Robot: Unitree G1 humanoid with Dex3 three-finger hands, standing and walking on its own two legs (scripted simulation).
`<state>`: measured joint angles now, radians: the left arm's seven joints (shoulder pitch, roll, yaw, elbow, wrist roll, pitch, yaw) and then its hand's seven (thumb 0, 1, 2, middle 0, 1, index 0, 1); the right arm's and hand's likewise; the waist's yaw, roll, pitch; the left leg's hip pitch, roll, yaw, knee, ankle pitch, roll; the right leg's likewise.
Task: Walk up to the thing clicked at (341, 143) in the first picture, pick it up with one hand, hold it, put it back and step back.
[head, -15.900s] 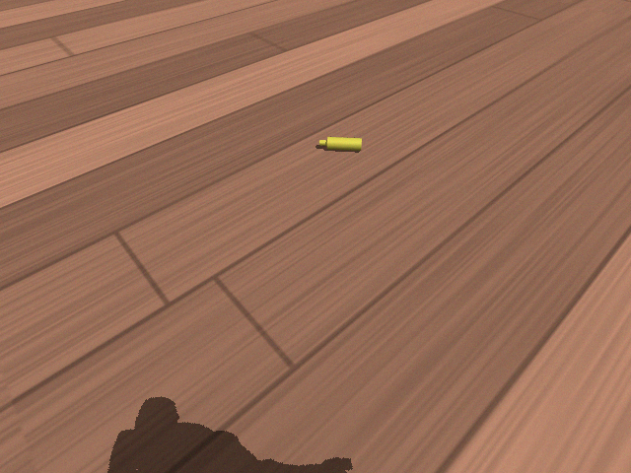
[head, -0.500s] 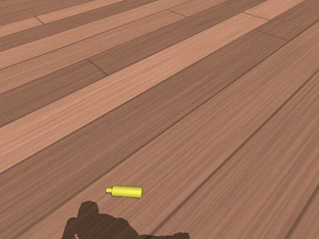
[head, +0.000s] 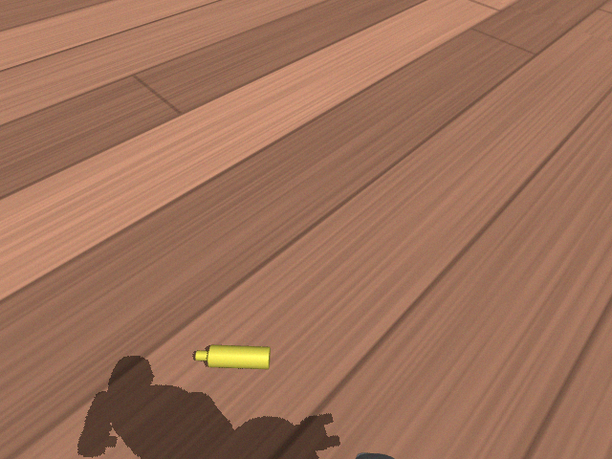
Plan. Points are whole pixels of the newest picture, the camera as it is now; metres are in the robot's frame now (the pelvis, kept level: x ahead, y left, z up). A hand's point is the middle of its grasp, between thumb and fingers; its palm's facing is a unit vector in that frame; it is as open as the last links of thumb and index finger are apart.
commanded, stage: walk up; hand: left
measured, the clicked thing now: (233, 356) +0.48 +0.23 -0.73
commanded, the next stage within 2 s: stand in 1.72 s
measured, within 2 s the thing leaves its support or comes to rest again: neither
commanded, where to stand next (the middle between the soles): +0.05 -0.04 m, yaw +0 degrees
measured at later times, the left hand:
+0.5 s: hand out of the picture +0.10 +0.20 -0.15, palm faces +0.01 -0.94 -0.35, open 7.4 cm
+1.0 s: hand out of the picture +0.08 +0.23 -0.13, palm faces +0.05 -0.94 -0.35, open 7.4 cm
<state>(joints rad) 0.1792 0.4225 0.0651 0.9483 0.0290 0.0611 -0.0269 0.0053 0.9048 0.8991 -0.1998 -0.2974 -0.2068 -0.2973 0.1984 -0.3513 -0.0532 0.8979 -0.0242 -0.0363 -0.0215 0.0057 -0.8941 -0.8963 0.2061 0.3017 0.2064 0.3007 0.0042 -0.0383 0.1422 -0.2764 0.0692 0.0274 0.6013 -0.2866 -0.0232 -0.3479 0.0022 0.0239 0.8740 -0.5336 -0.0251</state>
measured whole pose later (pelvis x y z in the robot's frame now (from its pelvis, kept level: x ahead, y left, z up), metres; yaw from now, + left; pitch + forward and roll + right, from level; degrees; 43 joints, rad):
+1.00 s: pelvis +0.00 -0.04 +0.02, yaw +1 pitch -3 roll +0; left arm 0.09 0.37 0.02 1.11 0.00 -0.02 -0.01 0.01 0.90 0.90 -0.20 -0.30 -0.21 -0.30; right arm 0.09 -0.36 0.00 1.08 -0.01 -0.01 0.01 0.01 -0.90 -0.90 0.20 0.30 0.20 0.30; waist 0.02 0.00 0.05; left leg -0.12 -0.02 -0.04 0.37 -0.20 0.01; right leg -0.12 -0.01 -0.04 0.36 -0.19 0.00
